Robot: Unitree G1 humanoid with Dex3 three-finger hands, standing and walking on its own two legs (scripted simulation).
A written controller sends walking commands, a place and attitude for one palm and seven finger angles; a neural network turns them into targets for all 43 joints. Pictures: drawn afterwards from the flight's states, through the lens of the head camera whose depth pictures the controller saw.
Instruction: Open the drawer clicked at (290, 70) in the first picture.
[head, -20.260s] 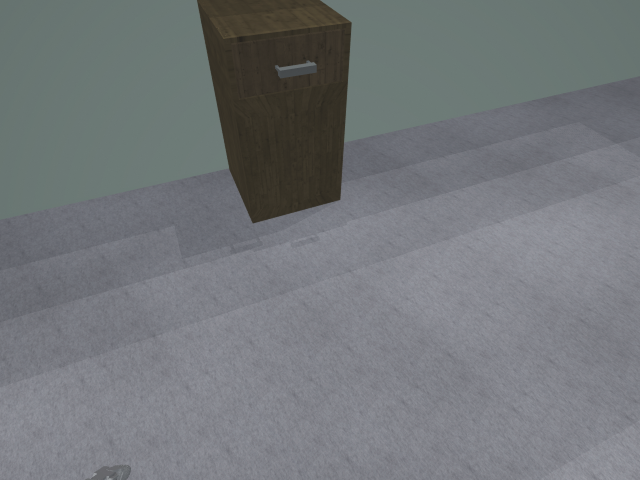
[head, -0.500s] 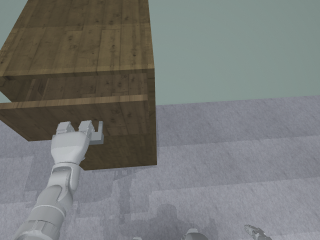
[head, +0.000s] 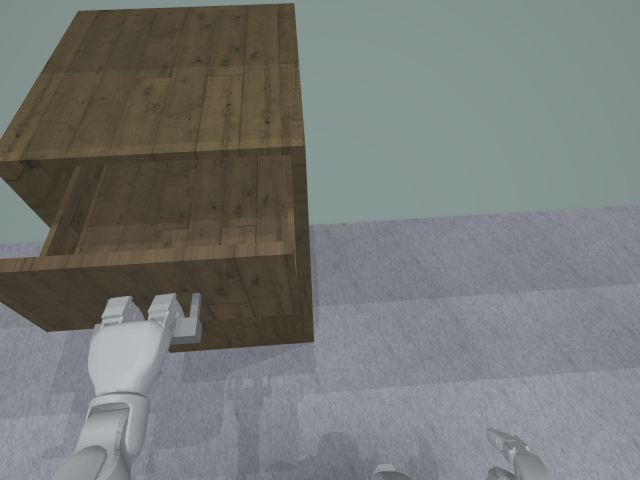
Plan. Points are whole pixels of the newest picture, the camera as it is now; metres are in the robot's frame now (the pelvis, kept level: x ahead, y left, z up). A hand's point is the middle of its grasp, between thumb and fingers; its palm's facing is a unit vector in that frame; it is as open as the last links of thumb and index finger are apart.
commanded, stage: pull the drawer open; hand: left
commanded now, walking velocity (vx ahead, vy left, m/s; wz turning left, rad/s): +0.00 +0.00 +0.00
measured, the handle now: (151, 318) +0.33 +0.25 -0.03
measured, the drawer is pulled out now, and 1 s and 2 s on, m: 0.17 0.27 0.30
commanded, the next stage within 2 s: open the thumb to release the handle in 1.38 s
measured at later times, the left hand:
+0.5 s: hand (143, 400) +0.22 +0.24 -0.05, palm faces -0.04 -0.06 -1.00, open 5.9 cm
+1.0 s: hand (135, 449) +0.17 +0.23 -0.04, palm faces -0.07 -0.09 -0.99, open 6.0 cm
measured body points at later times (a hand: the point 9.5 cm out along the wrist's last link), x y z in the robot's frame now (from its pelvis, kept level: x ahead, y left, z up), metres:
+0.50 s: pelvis -0.01 -0.01 -0.01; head +0.05 -0.03 +0.44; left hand +0.22 +0.24 +0.01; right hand +0.16 -0.25 -0.11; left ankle -0.05 +0.09 -0.69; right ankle +0.02 -0.11 -0.69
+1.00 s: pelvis +0.00 -0.01 -0.01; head +0.06 -0.03 +0.44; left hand +0.17 +0.23 +0.01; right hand +0.20 -0.24 -0.11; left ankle -0.05 +0.09 -0.69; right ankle +0.02 -0.11 -0.69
